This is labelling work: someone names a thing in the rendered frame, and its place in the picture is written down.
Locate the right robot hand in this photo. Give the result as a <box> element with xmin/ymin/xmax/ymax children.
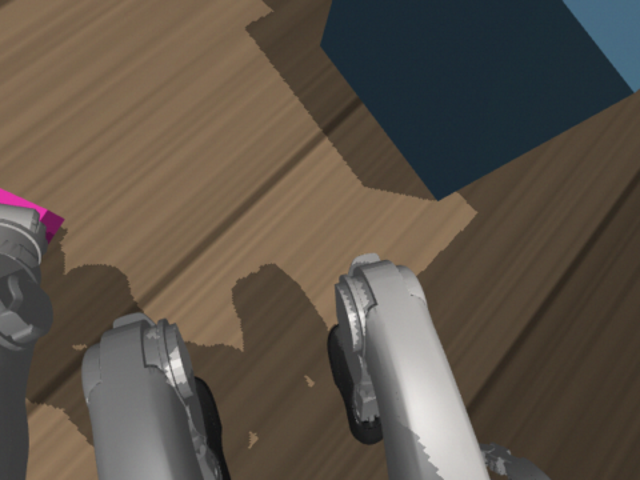
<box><xmin>478</xmin><ymin>442</ymin><xmax>552</xmax><ymax>480</ymax></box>

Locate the left robot foot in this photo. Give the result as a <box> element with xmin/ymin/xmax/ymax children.
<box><xmin>194</xmin><ymin>376</ymin><xmax>231</xmax><ymax>480</ymax></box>

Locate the small box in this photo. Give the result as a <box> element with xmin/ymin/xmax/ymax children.
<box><xmin>0</xmin><ymin>188</ymin><xmax>65</xmax><ymax>244</ymax></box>

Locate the right robot foot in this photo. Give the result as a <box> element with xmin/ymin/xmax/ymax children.
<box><xmin>327</xmin><ymin>324</ymin><xmax>383</xmax><ymax>445</ymax></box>

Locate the left robot arm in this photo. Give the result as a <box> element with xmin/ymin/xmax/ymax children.
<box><xmin>0</xmin><ymin>203</ymin><xmax>53</xmax><ymax>480</ymax></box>

